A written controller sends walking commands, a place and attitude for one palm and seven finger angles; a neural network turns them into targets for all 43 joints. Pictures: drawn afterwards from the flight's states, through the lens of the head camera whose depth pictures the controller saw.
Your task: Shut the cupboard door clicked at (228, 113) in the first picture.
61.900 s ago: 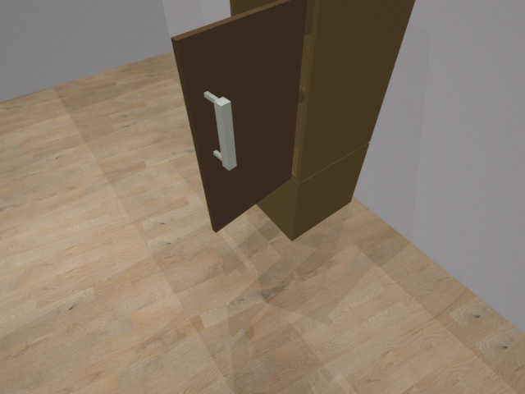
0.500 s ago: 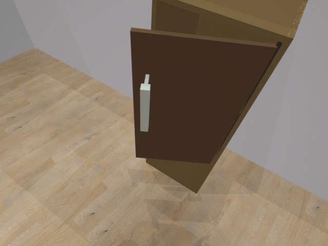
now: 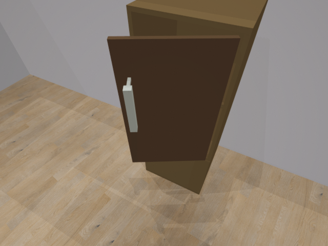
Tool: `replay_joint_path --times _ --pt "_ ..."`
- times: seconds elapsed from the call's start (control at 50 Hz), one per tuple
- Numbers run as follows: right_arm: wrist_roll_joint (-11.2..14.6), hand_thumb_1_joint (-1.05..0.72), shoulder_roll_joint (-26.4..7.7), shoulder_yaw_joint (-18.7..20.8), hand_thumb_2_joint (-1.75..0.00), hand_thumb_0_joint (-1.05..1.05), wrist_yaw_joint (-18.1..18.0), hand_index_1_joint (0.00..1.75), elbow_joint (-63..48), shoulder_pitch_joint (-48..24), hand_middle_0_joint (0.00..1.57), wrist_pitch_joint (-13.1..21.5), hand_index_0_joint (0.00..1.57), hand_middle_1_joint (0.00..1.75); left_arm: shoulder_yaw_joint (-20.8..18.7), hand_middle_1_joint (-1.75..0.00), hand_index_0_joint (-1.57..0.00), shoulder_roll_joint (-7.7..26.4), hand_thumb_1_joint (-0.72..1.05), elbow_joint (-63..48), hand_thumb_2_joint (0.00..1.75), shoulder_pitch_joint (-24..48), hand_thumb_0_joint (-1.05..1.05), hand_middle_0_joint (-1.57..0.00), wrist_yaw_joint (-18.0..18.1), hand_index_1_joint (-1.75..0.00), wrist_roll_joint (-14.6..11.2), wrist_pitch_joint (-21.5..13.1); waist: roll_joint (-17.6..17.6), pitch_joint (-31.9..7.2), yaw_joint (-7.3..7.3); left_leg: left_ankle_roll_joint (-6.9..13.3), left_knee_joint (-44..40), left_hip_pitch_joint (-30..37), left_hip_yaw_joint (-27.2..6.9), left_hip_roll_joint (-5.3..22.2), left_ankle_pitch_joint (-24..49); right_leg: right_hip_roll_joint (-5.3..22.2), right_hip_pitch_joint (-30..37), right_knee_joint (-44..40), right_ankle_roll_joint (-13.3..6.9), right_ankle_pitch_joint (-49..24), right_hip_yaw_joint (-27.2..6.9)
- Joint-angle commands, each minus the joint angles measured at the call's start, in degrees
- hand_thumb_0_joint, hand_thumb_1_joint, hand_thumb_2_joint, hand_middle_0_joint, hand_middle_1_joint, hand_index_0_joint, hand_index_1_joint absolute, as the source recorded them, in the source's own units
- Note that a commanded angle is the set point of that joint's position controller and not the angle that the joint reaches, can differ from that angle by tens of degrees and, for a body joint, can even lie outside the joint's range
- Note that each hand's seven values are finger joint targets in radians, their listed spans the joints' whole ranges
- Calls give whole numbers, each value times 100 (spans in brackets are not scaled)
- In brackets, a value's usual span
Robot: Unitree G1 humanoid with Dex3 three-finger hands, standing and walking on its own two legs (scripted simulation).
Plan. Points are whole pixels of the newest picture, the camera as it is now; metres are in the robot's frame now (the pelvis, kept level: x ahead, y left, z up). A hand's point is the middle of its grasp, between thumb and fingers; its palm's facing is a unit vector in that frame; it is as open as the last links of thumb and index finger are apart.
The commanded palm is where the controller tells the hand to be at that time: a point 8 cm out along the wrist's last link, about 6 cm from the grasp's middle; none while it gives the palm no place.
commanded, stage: come to a stop and stand still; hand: left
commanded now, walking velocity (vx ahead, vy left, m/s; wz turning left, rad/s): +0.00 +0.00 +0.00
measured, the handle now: (131, 106) +0.52 +0.12 +0.05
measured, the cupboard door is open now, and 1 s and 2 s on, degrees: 29 29 29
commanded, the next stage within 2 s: look again from close up in 0.26 s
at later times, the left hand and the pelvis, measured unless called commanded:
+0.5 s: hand out of the picture +0.04 +0.23 -0.16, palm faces -0.03 -0.95 -0.30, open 7.4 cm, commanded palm none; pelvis -0.01 +0.00 +0.01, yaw +0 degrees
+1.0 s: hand out of the picture +0.03 +0.23 -0.16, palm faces -0.02 -0.96 -0.27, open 7.4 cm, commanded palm none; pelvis +0.00 +0.01 +0.01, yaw +0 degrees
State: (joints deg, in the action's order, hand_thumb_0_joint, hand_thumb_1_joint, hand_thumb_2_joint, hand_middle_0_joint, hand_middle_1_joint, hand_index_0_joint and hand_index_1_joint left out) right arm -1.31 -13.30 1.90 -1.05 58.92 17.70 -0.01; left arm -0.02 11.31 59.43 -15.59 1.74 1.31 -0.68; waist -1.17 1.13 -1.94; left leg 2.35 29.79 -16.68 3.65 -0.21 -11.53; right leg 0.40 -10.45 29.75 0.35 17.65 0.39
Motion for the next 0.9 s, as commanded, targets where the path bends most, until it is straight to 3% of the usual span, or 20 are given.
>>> replay_joint_path --times 0.0,0.06,0.26,0.34,0.66,0.88 --pt "-7 -90 -782 135 -90 0 10 30 -552 -194 20 156 20 30 -187 -30 -20 1002 90 -507 90 -8 0 -20 53 -30 -29 -94 188 224 101 42 -605 79 -809 520 -384 484 -689 -730 -397 233 -678" --pt "5 -90 -1019 149 -90 0 22 30 -568 -353 20 170 20 30 -206 -30 -20 1207 90 -594 90 131 0 -20 30 -30 -29 -90 220 260 116 57 -739 133 -871 568 -404 458 -713 -725 -373 190 -685" --pt "18 -90 -1340 130 -90 0 78 30 -435 -813 20 174 20 30 -198 -30 -20 1510 90 -617 90 379 0 -20 -39 -30 -8 -80 165 145 143 21 -1114 335 -961 643 -763 486 -660 -963 -278 316 -667" --pt "34 -90 -1402 114 -90 0 87 30 -366 -941 20 191 20 30 -176 -30 -20 1580 90 -541 90 420 0 -20 -51 -30 -9 -102 175 11 144 12 -1100 506 -906 649 -427 541 -564 -1044 -273 57 -676" --pt "81 -90 -1396 51 -90 0 59 30 49 -1151 20 211 20 30 -113 -30 -20 1522 90 -42 90 310 0 -20 -49 -30 -18 -97 -15 -171 177 -20 -1259 903 -891 710 271 622 -164 -1236 -189 -577 -545" --pt "94 -90 -1283 36 -90 0 52 30 175 -1123 20 190 20 30 -103 -30 -20 1438 90 70 90 262 0 -20 -28 -30 -11 -86 197 -111 206 -28 -1327 950 -887 724 497 638 -41 -1325 -145 -740 -482"
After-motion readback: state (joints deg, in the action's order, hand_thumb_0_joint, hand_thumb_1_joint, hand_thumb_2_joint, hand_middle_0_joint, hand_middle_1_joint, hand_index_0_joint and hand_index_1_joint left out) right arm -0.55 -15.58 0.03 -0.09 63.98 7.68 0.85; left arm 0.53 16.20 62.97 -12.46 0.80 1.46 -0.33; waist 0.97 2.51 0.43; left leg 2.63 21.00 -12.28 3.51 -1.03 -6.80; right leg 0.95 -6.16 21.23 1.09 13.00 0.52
